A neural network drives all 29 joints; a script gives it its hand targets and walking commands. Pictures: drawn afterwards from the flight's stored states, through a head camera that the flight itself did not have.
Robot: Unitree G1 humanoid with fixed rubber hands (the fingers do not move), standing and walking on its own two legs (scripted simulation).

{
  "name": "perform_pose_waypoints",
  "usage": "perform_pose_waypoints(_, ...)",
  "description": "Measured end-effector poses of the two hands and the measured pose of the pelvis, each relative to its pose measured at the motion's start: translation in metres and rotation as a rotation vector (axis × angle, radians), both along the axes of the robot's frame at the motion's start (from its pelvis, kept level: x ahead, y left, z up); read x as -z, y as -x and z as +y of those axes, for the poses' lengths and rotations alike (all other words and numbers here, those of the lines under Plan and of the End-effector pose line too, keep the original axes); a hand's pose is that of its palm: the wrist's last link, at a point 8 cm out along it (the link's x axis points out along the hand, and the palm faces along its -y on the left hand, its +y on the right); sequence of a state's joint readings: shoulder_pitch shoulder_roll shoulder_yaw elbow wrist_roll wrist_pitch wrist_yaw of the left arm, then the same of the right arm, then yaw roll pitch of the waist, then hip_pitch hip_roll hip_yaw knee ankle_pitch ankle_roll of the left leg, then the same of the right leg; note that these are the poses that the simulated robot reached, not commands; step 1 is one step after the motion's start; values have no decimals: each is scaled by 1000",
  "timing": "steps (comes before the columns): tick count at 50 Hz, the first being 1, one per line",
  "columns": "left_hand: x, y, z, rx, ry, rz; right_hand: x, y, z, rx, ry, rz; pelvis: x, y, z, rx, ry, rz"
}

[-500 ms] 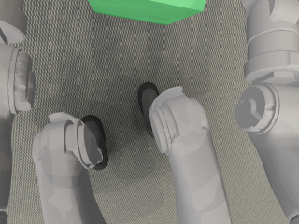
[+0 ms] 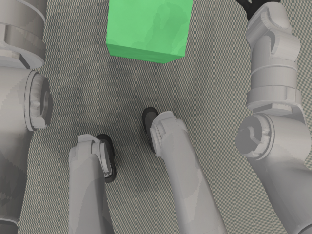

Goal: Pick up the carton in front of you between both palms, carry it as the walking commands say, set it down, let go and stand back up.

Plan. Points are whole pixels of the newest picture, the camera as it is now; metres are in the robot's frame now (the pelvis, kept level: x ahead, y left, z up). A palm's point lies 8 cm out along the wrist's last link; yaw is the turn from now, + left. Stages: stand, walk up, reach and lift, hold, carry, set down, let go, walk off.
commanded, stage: set down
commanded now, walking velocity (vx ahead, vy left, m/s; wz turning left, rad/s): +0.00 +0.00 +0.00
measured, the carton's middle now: (145, 23) +0.56 -0.14 -0.39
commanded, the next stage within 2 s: let go in 0.32 s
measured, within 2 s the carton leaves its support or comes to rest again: neither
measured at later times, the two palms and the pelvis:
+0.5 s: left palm out of the picture +0.61 +0.06 +0.04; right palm out of the picture +0.46 -0.31 +0.04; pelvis +0.03 +0.00 +0.13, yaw +1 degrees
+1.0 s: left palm out of the picture +0.42 +0.11 +0.13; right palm out of the picture +0.32 -0.29 +0.15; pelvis +0.08 -0.04 +0.23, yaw +0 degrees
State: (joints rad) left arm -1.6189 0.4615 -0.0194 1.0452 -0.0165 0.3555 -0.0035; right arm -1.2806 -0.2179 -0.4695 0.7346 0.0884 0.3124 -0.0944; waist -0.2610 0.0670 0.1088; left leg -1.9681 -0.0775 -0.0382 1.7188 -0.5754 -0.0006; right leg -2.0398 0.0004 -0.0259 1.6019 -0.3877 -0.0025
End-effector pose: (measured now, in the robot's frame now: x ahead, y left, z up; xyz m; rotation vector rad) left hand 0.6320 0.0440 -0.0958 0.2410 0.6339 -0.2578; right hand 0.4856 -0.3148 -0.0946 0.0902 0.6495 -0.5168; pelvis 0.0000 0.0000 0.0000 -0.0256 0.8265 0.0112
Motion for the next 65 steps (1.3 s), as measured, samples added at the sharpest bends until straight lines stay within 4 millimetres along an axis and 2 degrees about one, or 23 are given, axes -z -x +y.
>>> perform_pose_waypoints(15, -94, -1, 1, -6, -6, 10, -93, 5, -4, 2, -13, -13, -77, -15, 4, 1, -5, 6)
perform_pose_waypoints(20, -118, 2, 4, -18, -4, 22, -115, 8, -2, -16, -8, -4, -101, -19, 2, 1, -13, -4)
perform_pose_waypoints(23, -128, 12, 8, -39, -6, 23, -125, 14, 1, -52, 5, 8, -115, -23, 0, 1, -20, -15)
perform_pose_waypoints(27, -137, 39, 17, -95, -21, 21, -138, 31, 10, -133, 22, 38, -137, -29, -6, -1, -30, -42)
perform_pose_waypoints(31, -149, 80, 29, -183, -39, 26, -155, 53, 17, -237, 28, 78, -159, -36, -12, -6, -39, -93)
perform_pose_waypoints(36, -173, 130, 41, -284, -49, 28, -182, 79, 20, -354, 37, 118, -182, -44, -22, -7, -52, -188)
perform_pose_waypoints(40, -195, 160, 46, -319, -53, 27, -201, 103, 19, -412, 39, 138, -198, -52, -28, -1, -56, -274)
perform_pose_waypoints(48, -225, 201, 60, -296, -70, 41, -235, 156, 20, -439, 35, 146, -221, -74, -36, 20, -50, -438)
perform_pose_waypoints(56, -240, 237, 93, -270, -77, 60, -264, 203, 43, -427, 33, 163, -238, -97, -31, 29, -35, -563)
perform_pose_waypoints(60, -248, 257, 113, -274, -72, 67, -276, 217, 57, -428, 31, 176, -245, -105, -22, 28, -25, -619)
perform_pose_waypoints(65, -260, 282, 143, -291, -71, 77, -283, 218, 73, -438, 34, 181, -252, -113, -6, 27, -10, -685)
